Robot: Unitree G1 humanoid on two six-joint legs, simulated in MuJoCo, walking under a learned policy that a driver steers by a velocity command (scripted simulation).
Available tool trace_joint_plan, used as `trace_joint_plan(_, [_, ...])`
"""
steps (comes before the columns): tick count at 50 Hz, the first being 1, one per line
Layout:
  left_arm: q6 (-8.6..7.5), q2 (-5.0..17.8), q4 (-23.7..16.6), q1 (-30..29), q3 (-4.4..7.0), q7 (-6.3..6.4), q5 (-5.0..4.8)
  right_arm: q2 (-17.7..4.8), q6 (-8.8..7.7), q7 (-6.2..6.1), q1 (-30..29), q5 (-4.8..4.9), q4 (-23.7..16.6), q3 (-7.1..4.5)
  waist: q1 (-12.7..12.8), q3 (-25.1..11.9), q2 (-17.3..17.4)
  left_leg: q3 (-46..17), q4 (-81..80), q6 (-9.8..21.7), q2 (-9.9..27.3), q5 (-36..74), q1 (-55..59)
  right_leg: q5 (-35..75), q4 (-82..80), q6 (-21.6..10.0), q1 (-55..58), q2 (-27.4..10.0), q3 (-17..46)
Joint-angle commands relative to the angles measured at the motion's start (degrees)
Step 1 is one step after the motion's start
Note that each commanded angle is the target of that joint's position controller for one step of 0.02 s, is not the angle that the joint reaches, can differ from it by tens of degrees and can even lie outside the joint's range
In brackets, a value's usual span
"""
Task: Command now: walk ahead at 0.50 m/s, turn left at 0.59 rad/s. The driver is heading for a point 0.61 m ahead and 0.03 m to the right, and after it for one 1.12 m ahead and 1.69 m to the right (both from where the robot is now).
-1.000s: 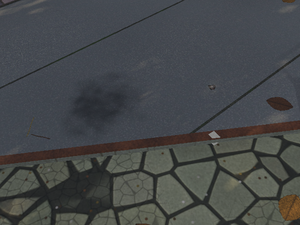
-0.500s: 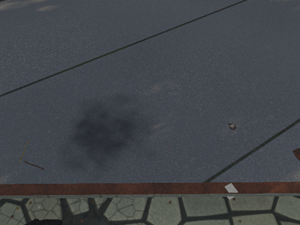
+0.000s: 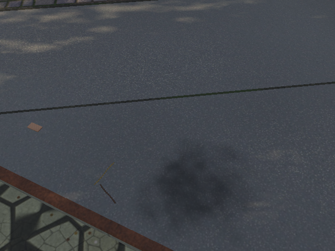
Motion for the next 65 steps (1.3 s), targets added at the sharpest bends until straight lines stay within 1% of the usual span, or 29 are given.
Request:
trace_joint_plan(1, [-0.35, 10.73, -4.00, -2.38, 2.45, 0.30, -0.71, -0.69, -0.87, 1.15, -8.37, 0.02, -6.58, 0.48, 0.51, 2.84, -6.64, 2.87, -8.07, 0.45, 0.24, 2.61, -1.04, 11.65, -6.84, -8.55, 1.48, -14.80, 4.87])
trace_joint_plan(4, [0.60, 12.23, -3.54, -1.58, 3.10, -0.11, -1.68, -1.47, -0.59, 1.91, -9.71, 0.07, -7.61, 0.30, -0.03, 4.29, -6.94, 5.24, -12.99, 2.76, -0.74, -2.18, 1.87, 16.70, -4.77, -7.53, 4.60, -16.27, 2.27])
trace_joint_plan(6, [1.23, 14.07, -3.75, -2.32, 3.70, -0.16, -2.34, -3.54, -0.27, 1.96, -7.10, -0.33, -7.60, -0.76, -2.87, 1.64, -8.67, 8.13, -14.83, 5.24, -4.23, -7.49, 9.01, 37.30, 2.46, -6.52, 5.86, -16.28, -0.18])
trace_joint_plan(8, [1.98, 14.17, -4.33, -3.66, 3.72, 0.06, -2.94, -8.21, 0.10, 1.35, 8.44, -0.25, -3.34, -3.66, -11.79, -7.24, -7.42, 10.64, -20.34, 8.97, -9.95, -4.41, 30.40, 50.27, 23.20, -4.22, 1.05, -13.52, -3.31])
trace_joint_plan(9, [1.59, 11.01, -5.01, -2.41, 2.49, 0.23, -1.34, -11.84, 0.55, 0.17, 17.58, -0.01, -0.59, -5.28, -15.33, -11.90, -1.81, 1.06, -20.67, 11.50, -5.26, -2.13, 49.00, 30.34, 39.92, -1.55, -14.69, -11.26, -2.55])
trace_joint_plan(10, [0.14, 2.30, -8.81, 2.05, -0.32, -0.40, 0.82, -18.51, -0.18, -0.39, 14.86, -0.11, -1.21, -5.48, -7.38, -16.96, 15.04, -31.65, -26.91, 20.92, 10.23, -11.49, 63.54, -19.98, 59.82, 1.52, -38.52, -0.45, 2.52])
trace_joint_plan(11, [-1.77, 6.92, -8.33, -2.45, 0.22, -0.97, -1.52, -13.15, -1.22, -0.03, 16.21, -0.48, -2.54, -3.87, -11.84, -23.72, 7.12, -42.59, -35.20, 22.73, 14.31, -17.71, 63.62, -19.85, 66.39, 0.97, -42.75, -0.32, 14.65])
trace_joint_plan(12, [-2.41, 9.16, -9.56, -7.09, 0.88, -1.28, -3.60, -10.05, -2.10, 0.38, 15.14, -0.91, -0.75, -2.90, -12.03, -15.15, 4.25, -34.16, -35.93, 20.06, 13.03, -14.33, 58.30, -14.23, 66.53, 0.11, -47.52, -2.57, 13.83])
trace_joint_plan(14, [-2.60, 8.34, -8.75, -7.80, 0.58, -0.60, -1.68, -6.52, -2.73, 0.33, 7.58, -0.93, -0.88, -1.58, -7.50, -7.12, -0.16, -21.31, -36.21, 16.53, 8.97, -5.43, 42.21, -5.42, 59.06, -0.46, -42.69, -7.39, 13.40])
trace_joint_plan(18, [0.69, 6.27, -6.34, -2.70, 0.55, -1.05, -1.89, -4.88, -4.24, 0.06, 5.33, -1.91, 1.01, -0.63, -3.43, -4.45, 1.82, -10.84, -41.45, 15.79, 6.88, 7.67, 32.48, -0.14, 60.00, 0.47, -38.28, -8.76, 13.13])
trace_joint_plan(23, [2.17, 3.19, -9.07, -10.38, -0.41, -0.78, -1.66, -4.34, -3.75, -0.97, 9.43, -2.67, 4.78, -0.19, -6.16, 1.15, -0.19, -0.13, -43.24, 12.02, 4.94, 9.44, 32.43, 7.91, 54.92, 1.41, -49.30, -6.42, 15.22])
trace_joint_plan(31, [0.58, -0.65, -15.55, -22.01, -2.05, -4.25, -1.77, -5.29, -2.37, -2.79, 14.05, -2.24, 8.57, 0.64, -9.89, 2.46, 0.31, 8.58, -41.54, 6.57, 7.14, 34.34, 45.06, 10.09, 33.51, -2.58, -47.73, -1.44, 5.09])
trace_joint_plan(33, [0.69, 0.76, -16.57, -19.84, -1.29, -4.97, -1.78, -7.27, -1.60, -3.54, 13.13, -2.27, 8.27, 0.42, -7.22, -1.89, 4.23, 10.57, -34.21, 6.04, 7.68, 58.36, 47.59, 4.22, 32.18, -4.74, -39.92, 2.61, 1.10])
trace_joint_plan(35, [1.45, 5.24, -15.30, -7.98, 0.64, -4.89, -1.80, -10.03, -0.83, -4.42, 9.53, -1.93, 7.29, -0.16, 0.21, -8.51, 8.44, 11.13, -19.50, 6.15, 8.45, 73.70, 48.07, -0.31, 28.71, -7.79, -26.54, 5.80, 1.68])
trace_joint_plan(36, [1.53, 9.47, -13.47, 1.58, 2.45, -4.30, -1.41, -10.44, -0.94, -4.82, 6.66, -1.17, 6.19, -0.25, 5.83, -12.21, 4.77, 11.92, -5.93, 4.39, 5.70, 64.75, 41.11, 8.29, 19.38, -9.99, -11.64, 5.41, 6.57])
trace_joint_plan(37, [1.88, 16.47, -13.06, 6.53, 4.26, -3.08, -0.31, -4.27, -2.33, -4.24, 10.24, -2.53, 2.78, 1.46, 3.14, -19.89, -10.82, 10.54, 18.18, -0.02, -4.24, 17.86, 17.33, 15.40, 15.86, -18.92, 11.72, -9.98, 33.99])
trace_joint_plan(38, [1.68, 15.77, -14.69, 3.19, 3.79, -2.13, 1.46, -3.57, -4.59, -2.51, 11.95, -3.63, 3.09, 2.14, 0.42, -28.25, -15.68, -2.61, 33.64, -0.66, -13.41, -24.66, 5.91, 26.80, 7.90, -26.22, 18.65, -18.75, 60.34])
trace_joint_plan(39, [1.59, 12.13, -16.00, 0.07, 2.69, -1.88, 1.38, -7.27, -5.73, -0.84, 9.62, -2.00, 3.09, 0.81, 0.80, -24.12, -9.22, -8.32, 36.74, 0.11, -9.18, -23.09, 2.87, 28.72, 9.05, -23.29, 13.24, -17.37, 50.44])
trace_joint_plan(41, [1.62, 7.74, -16.16, -5.11, 1.68, -1.89, -1.43, -5.10, -5.85, -0.95, 5.38, -1.40, 1.25, 1.24, -3.72, -8.79, 0.83, -3.92, 28.18, 0.34, -4.65, -20.40, 0.55, 27.56, 6.94, -18.44, -3.34, -11.25, 34.52])
trace_joint_plan(43, [1.58, 6.06, -17.56, -8.72, 1.15, -1.78, -1.08, -5.92, -3.95, -1.81, 6.03, -1.57, 1.01, 0.54, -6.97, -4.52, -1.36, -2.81, 23.67, -0.11, -2.57, -18.86, 6.16, 27.26, 3.28, -16.96, -14.80, -7.77, 29.07])
trace_joint_plan(48, [2.99, 9.27, -17.38, -9.30, 2.41, -0.57, -0.60, -1.49, -1.81, -3.75, 4.61, -2.84, 0.41, 2.02, -7.31, -8.07, -5.47, 0.75, 3.01, -5.08, -5.10, -11.95, 11.45, 39.72, 5.45, -15.43, -19.40, -3.20, 21.91])
trace_joint_plan(54, [6.39, 9.88, -18.22, -8.45, 2.83, 0.65, -1.37, -4.26, -1.37, -2.93, -1.98, -1.44, -1.06, 1.14, -4.34, -10.79, -10.38, -1.93, -12.04, -5.29, -7.74, -6.99, 14.96, 16.83, 9.37, -12.35, -15.68, -3.93, 30.25])
trace_joint_plan(57, [6.81, 8.54, -19.23, -11.05, 2.49, 0.79, -1.93, -5.11, -2.58, -2.42, 1.13, -1.46, -0.45, 0.06, -7.09, -9.67, -11.95, -2.29, -27.96, -2.62, -7.34, -0.67, 22.46, 13.17, 15.35, -9.04, -13.81, -2.31, 34.10])
trace_joint_plan(58, [6.69, 5.90, -19.41, -9.23, 1.75, 0.71, -1.54, -7.64, -2.92, -2.67, 2.41, -2.26, -0.49, -0.69, -6.37, -10.71, -8.58, -7.34, -30.79, 0.32, 0.14, 4.30, 29.21, 3.70, 21.53, -6.34, -17.18, 0.40, 32.11])
trace_joint_plan(59, [6.54, 2.91, -19.42, -3.42, 0.95, 0.59, -0.84, -12.23, -2.27, -3.26, -0.62, -3.73, -2.07, -1.57, -1.58, -10.24, 6.75, -21.00, -30.68, 7.92, 13.44, 19.83, 36.59, -19.31, 33.33, -2.47, -28.13, 8.37, 22.36])
trace_joint_plan(60, [5.97, 7.18, -19.89, -2.36, 1.83, 0.47, -0.71, -10.78, -1.80, -3.14, 2.60, -4.58, -1.04, -1.74, -2.78, -11.79, 15.47, -32.76, -33.47, 16.09, 19.88, 21.16, 36.66, -26.10, 45.93, 0.31, -34.31, 7.81, 18.00])
trace_joint_plan(61, [6.09, 10.95, -18.59, -2.59, 3.04, 0.45, -1.19, -7.64, -1.69, -3.28, 1.57, -3.97, -2.03, -0.92, -3.56, -10.53, 9.66, -28.32, -32.70, 16.42, 17.71, 17.24, 35.88, -22.17, 53.82, 1.77, -35.49, 5.01, 18.48])
trace_joint_plan(62, [6.79, 11.52, -17.63, -4.31, 3.49, 0.62, -1.66, -5.15, -1.31, -3.48, 0.19, -3.33, -2.27, -0.37, -4.11, -8.80, 5.08, -20.60, -31.60, 13.88, 13.62, 13.14, 34.34, -18.09, 56.93, 2.88, -36.31, 3.80, 17.62])
trace_joint_plan(65, [8.43, 7.75, -18.10, -6.11, 2.70, 0.80, -1.90, -4.69, -0.19, -4.34, -1.95, -2.62, -2.56, 0.04, -4.38, -5.63, 4.60, -9.32, -33.37, 11.39, 7.66, 9.14, 29.87, -11.10, 58.09, 4.72, -35.21, 2.34, 14.54])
